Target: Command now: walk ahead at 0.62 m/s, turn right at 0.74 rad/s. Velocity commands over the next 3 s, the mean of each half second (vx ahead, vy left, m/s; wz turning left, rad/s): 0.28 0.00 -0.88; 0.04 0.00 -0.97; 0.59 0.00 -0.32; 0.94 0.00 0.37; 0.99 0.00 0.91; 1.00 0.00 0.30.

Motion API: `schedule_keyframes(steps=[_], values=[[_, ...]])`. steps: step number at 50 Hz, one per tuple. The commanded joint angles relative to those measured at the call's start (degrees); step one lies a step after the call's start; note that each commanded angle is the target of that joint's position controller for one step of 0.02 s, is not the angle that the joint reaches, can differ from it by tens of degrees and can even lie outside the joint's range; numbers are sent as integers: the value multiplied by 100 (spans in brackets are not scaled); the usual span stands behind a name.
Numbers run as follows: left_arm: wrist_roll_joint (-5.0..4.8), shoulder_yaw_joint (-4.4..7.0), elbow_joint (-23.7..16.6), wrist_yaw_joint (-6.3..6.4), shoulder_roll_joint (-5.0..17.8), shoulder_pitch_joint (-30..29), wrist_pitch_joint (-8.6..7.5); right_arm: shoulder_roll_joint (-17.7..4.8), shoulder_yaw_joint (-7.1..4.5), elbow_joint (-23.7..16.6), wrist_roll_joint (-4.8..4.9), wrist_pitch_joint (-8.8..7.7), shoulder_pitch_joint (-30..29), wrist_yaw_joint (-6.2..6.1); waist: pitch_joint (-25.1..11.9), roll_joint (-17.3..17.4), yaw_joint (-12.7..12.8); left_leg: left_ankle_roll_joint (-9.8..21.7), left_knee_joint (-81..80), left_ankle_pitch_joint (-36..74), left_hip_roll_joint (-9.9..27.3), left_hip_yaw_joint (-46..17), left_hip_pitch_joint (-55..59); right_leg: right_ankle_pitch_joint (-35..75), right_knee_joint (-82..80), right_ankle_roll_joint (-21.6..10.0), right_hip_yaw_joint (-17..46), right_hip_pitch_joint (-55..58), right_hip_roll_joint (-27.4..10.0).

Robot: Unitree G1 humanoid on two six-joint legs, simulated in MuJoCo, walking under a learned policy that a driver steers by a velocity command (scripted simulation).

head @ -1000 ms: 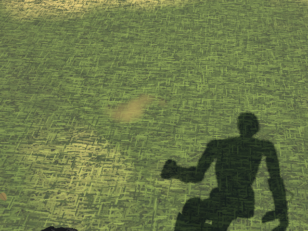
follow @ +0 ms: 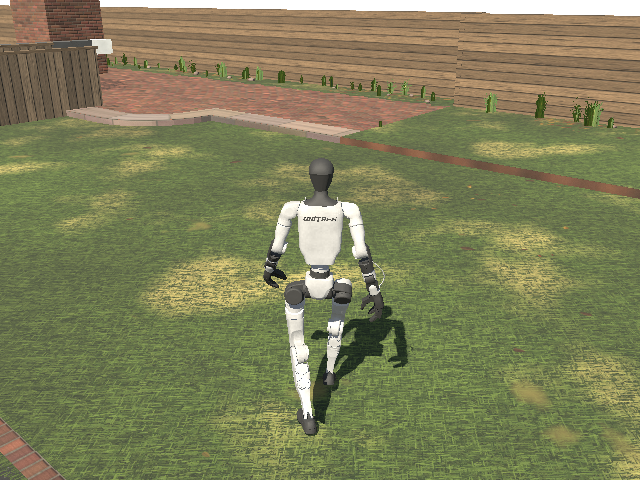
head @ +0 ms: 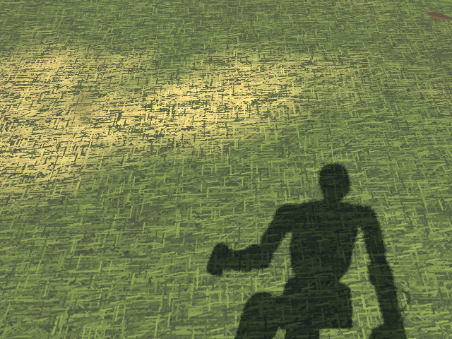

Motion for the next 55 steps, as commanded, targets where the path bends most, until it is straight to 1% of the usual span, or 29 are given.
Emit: schedule_keyframes(steps=[1,2,3,4,5,6,7,9,11,13,16,17,18,19,20,21,24,28,33,34,35,36,37,39,42,44,50,53,55], values=[[103,248,823,140,548,2825,-73,-1015,-191,-140,116,153,-234,-138,-448,142,1457,-160,4502,6346,877,-86,-2002,294,-422,-535,-102,3157,293],[-61,427,1002,224,1112,3160,-33,-668,-185,-355,92,122,-388,-41,-502,-1069,1334,-375,6913,275,-99,6,-4514,3521,655,-890,740,5019,-552],[-210,596,891,230,1765,3472,3,-665,-105,-939,322,99,-379,-84,-1939,-983,1356,-620,7931,-224,30,-1149,-6683,5637,1638,-2049,2743,7493,-1991],[-297,639,487,330,1686,3126,59,-804,-29,-1174,259,82,-997,-109,-2568,524,1569,-641,7362,651,355,-1652,-6946,4535,979,-2215,3394,7469,-2273],[-357,569,279,485,1409,2510,110,-751,29,-1301,128,29,-1217,-63,-2006,977,1213,-449,6285,1379,704,-1949,-6629,2845,413,-1937,3317,6333,-2067],[-310,544,161,652,1319,1741,169,-704,17,-1386,96,66,-1101,8,-1687,640,679,-456,5980,1367,805,-2239,-6551,1252,-57,-2047,3897,5304,-2166],[-427,395,49,636,929,1499,128,-936,-66,-1332,-120,192,-1363,36,-953,1463,508,-603,4873,1707,935,-2111,-5749,1964,-364,-1693,3448,3760,-1761],[-394,361,88,496,954,1249,119,-685,-4,-1545,-147,448,-1448,39,-277,1236,99,-726,2923,1514,820,-1848,-4430,2378,-462,-1423,2674,1677,-1037],[-328,425,-40,421,1015,906,124,-321,112,-1612,-15,494,-1410,49,-687,667,49,-554,1407,2533,449,-1568,-3117,2288,-160,-887,2053,935,-248],[-365,468,-129,353,901,792,180,-415,68,-1590,100,484,-1230,61,-1235,254,81,-385,589,3670,155,-1432,-2353,1348,393,-331,1855,934,283],[-429,500,-283,385,829,619,304,-578,-8,-1552,-25,426,-1017,-12,-1066,217,-150,-302,-512,4496,159,-1671,-1479,-852,1286,191,2390,527,541],[-461,469,-319,423,643,777,296,-794,-57,-1502,-110,358,-789,-43,-932,533,-218,-112,-832,5475,752,-2148,-1016,-2016,2147,431,2224,174,807],[-461,382,-457,474,238,1188,279,-1162,-98,-1608,-113,346,-603,-85,-1263,1516,-48,312,-810,8094,2559,-3559,-429,-5742,3769,624,1392,-347,1337],[-432,396,-503,535,384,2171,333,-1087,-127,-1716,-2,441,-751,-23,-2124,1836,457,1135,-722,8969,3639,-4614,-317,-6585,4831,712,1010,-441,1106],[-286,416,-375,523,574,2028,437,-912,-149,-1900,27,514,-1191,-44,-2061,1461,414,1370,-883,7401,3394,-4772,-627,-6072,5409,748,901,-649,677],[-207,438,-414,463,655,1552,551,-557,-67,-1974,32,578,-1460,-74,-1454,1068,337,1185,-1099,5953,2817,-3905,-1240,-5560,5453,823,903,-661,427],[-330,394,-644,255,492,1222,837,-647,-122,-1963,-102,721,-1964,-86,-568,1332,497,809,-1623,4512,2049,-2331,-2469,-4895,4834,1000,738,-226,138],[-371,283,-950,172,334,878,916,-784,-265,-1906,-95,678,-1864,32,-682,1204,483,702,-1696,3966,2117,-1554,-2759,-4642,3356,823,506,590,-83],[-426,324,-1132,54,537,683,905,-1091,-444,-1935,-68,776,-1738,177,-731,1293,448,292,-1338,2585,2340,-972,-2912,-4436,1599,562,-8,1643,61],[-406,361,-1041,55,604,915,875,-1077,-465,-1928,-39,827,-1657,198,-732,1016,544,21,-892,2082,2234,-732,-3231,-4279,1084,462,68,2141,166],[-328,418,-922,105,799,1232,810,-962,-483,-1871,-17,907,-1483,232,-462,116,677,-358,188,1436,1897,-356,-3945,-4107,179,289,977,2557,-152],[-289,602,-1149,207,1785,1227,765,-512,-362,-2271,31,1002,-1457,244,-116,-1924,547,-875,1837,-14,829,-82,-5494,-3354,-826,-355,4035,2437,-2001],[-208,672,-1216,301,1838,1397,760,-750,-373,-2473,-61,1050,-2268,176,-62,-931,945,-774,2616,265,690,-1347,-5465,-2792,-937,-829,4149,1825,-2004],[-222,568,-1232,418,1483,674,766,-712,-364,-2317,86,993,-1914,154,123,-584,349,-602,2631,1554,778,-1676,-5096,-3384,-857,-549,3067,1402,-1247],[-326,460,-1361,390,1087,360,735,-867,-432,-2021,-57,918,-1467,195,-397,-409,213,-529,2755,2112,586,-1587,-4547,-2322,-503,-444,2609,1611,-724],[-366,482,-1257,354,1087,691,703,-744,-387,-2082,-3,937,-1609,223,-494,-172,335,-518,2409,2052,508,-1677,-4595,-2102,-373,-497,2810,1934,-722],[-299,508,-1181,327,1118,1004,691,-685,-290,-2159,67,900,-1804,187,-596,-429,562,-348,1167,1872,250,-1792,-4083,-1886,-116,-577,3422,2150,-768],[-209,467,-1146,236,1064,964,665,-711,-275,-2101,52,862,-1647,247,-653,-598,506,-183,492,1525,70,-1629,-3015,-5651,-650,-562,3893,1349,-554],[-240,400,-1162,251,922,565,630,-597,-273,-1849,74,770,-950,222,-236,-362,-102,54,-732,1961,94,-1564,-1419,-6492,-453,-302,3784,-56,-277]])
Next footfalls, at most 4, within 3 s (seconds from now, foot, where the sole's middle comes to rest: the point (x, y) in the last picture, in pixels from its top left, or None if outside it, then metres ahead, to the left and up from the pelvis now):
0.02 right None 0.21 -0.03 -0.80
0.34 left None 0.48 0.11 -0.80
0.70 right None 0.27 -0.05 -0.80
1.12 left None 0.43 0.05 -0.80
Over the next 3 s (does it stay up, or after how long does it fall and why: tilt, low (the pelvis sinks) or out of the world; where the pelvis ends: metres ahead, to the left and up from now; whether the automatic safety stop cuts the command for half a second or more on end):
stays up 1.18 -1.03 -0.04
